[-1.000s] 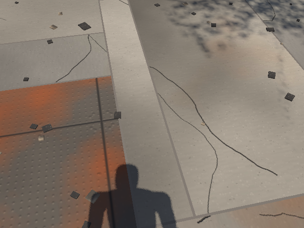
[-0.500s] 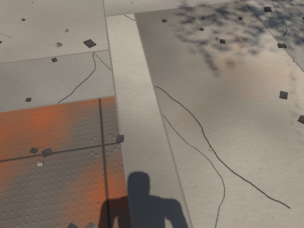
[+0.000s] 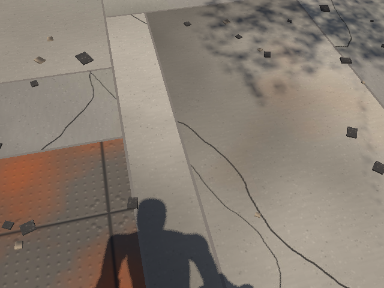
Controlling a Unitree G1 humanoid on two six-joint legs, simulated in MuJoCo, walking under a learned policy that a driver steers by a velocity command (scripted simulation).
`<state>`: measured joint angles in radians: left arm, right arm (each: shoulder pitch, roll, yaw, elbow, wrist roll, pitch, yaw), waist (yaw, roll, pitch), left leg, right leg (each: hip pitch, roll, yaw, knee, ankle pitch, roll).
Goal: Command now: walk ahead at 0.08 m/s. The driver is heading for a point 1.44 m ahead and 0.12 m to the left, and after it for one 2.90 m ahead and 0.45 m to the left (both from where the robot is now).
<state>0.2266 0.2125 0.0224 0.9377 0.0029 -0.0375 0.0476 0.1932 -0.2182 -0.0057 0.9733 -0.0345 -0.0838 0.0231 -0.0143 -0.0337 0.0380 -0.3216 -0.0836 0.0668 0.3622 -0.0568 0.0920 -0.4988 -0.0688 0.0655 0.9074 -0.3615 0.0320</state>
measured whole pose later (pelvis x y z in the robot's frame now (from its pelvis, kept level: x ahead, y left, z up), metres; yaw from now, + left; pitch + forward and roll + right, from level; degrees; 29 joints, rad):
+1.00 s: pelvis +0.09 -0.03 +0.00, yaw +0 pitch -1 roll +0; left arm 0.32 0.16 0.04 1.10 -0.02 -0.03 0.04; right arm 0.26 -0.18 -0.03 1.11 0.03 -0.03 -0.03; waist 0.00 0.00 0.01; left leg -0.24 -0.02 0.03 0.57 -0.35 0.06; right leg -0.22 0.00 -0.01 0.61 -0.44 -0.05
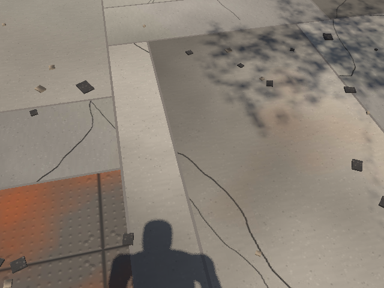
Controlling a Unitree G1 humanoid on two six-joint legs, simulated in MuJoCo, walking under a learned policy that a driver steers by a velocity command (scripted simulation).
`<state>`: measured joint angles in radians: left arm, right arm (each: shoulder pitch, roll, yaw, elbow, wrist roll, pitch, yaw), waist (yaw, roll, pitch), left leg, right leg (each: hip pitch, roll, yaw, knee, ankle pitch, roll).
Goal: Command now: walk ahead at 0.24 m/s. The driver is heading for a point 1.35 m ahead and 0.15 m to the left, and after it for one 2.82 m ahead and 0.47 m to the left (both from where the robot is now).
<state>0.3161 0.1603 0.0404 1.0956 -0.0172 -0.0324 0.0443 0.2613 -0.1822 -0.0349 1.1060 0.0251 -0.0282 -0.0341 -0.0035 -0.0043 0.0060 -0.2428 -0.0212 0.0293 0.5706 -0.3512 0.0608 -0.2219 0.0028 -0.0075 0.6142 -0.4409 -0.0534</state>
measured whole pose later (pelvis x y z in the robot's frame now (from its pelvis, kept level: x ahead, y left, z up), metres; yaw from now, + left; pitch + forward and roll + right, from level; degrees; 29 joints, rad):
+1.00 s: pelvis +0.45 +0.01 +0.01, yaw +0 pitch +1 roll +2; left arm 0.09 0.25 0.07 0.89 -0.01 -0.09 0.01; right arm 0.36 -0.22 -0.04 1.05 0.00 -0.10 0.01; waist -0.07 -0.04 -0.01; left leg -0.05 -0.07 0.06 0.21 -0.19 0.06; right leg -0.72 -0.15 0.04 0.79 0.03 -0.02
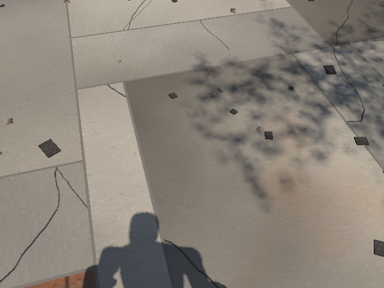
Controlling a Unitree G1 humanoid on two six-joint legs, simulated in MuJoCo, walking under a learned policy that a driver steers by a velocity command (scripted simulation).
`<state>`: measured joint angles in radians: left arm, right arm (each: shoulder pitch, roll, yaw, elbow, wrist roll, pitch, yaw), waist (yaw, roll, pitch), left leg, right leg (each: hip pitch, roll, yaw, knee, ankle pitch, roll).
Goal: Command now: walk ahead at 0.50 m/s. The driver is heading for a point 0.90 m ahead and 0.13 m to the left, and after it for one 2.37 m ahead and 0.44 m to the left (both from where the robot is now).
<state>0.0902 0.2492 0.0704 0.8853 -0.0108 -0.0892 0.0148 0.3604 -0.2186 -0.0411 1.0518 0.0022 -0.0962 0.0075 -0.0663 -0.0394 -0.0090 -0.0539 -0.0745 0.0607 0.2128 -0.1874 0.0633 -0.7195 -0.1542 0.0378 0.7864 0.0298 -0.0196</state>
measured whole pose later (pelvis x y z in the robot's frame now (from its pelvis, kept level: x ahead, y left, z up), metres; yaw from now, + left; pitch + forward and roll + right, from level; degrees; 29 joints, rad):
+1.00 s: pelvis +0.46 -0.02 -0.01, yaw +17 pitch +4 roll -1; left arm 0.08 0.29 0.07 0.80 0.01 -0.02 0.07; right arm 0.16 -0.28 -0.08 0.76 0.00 -0.01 -0.01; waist -0.03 -0.02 0.04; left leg -0.43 -0.11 -0.08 0.44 -0.07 0.09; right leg -0.61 -0.03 0.10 1.00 -0.37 0.06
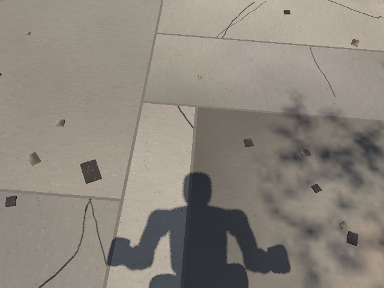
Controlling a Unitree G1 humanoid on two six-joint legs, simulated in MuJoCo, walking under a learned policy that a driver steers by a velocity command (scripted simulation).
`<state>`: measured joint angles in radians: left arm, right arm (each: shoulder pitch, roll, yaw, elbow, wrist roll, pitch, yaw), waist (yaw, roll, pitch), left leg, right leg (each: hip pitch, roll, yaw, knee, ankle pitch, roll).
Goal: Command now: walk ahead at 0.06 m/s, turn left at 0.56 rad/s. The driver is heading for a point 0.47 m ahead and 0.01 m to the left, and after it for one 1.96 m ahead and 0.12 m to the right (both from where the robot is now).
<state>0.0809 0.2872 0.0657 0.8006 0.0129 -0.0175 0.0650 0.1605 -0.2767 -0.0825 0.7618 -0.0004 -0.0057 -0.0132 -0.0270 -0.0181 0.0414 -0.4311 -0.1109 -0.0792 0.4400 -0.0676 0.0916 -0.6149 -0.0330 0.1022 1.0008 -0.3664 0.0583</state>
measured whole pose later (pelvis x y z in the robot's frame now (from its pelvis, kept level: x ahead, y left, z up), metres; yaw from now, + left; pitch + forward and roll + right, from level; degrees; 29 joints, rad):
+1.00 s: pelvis +0.08 -0.04 +0.00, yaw +15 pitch +1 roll +1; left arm 0.24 0.29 0.06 0.80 -0.02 -0.07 -0.02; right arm 0.32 -0.25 -0.05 0.77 0.02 -0.01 -0.01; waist -0.02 0.01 -0.01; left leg -0.15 0.00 -0.05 0.47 -0.33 0.00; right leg -0.35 -0.02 -0.04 0.70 -0.40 -0.06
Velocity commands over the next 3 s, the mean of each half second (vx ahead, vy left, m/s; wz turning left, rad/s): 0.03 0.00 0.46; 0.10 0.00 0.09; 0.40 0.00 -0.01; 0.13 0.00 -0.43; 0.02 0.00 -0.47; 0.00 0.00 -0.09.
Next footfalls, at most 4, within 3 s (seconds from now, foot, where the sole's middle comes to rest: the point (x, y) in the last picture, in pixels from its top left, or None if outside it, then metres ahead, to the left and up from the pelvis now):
0.24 right None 0.12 -0.16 -0.77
0.60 left None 0.03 0.09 -0.77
1.06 right None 0.17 -0.13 -0.77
1.54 left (139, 273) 0.47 0.16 -0.77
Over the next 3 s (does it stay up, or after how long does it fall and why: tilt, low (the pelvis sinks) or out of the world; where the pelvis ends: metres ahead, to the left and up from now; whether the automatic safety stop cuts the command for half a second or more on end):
stays up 0.44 0.00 0.00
